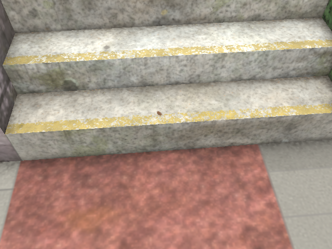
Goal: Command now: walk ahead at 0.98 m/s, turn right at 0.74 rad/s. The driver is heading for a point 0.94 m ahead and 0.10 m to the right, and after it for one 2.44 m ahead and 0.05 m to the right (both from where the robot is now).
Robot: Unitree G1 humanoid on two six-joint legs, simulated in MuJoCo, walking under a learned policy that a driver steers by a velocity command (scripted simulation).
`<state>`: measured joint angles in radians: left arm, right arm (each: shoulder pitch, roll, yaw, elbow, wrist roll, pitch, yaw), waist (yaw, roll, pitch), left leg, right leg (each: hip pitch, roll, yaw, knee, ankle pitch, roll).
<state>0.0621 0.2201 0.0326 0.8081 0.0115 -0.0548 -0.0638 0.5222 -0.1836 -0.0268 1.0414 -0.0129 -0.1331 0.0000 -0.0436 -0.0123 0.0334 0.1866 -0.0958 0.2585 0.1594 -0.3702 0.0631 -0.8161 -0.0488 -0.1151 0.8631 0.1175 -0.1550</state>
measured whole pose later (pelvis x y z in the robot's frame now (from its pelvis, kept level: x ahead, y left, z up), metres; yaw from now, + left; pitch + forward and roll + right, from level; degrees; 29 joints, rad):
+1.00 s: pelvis +0.84 -0.10 +0.03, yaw -18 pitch +3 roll +1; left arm 0.13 0.19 -0.02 0.79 0.08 -0.12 0.00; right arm 0.31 -0.19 -0.03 0.84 0.03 -0.06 -0.05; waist -0.04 -0.02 0.00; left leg -0.63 -0.08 0.00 1.75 -0.58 0.06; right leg -0.21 -0.05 -0.09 0.36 -0.17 -0.03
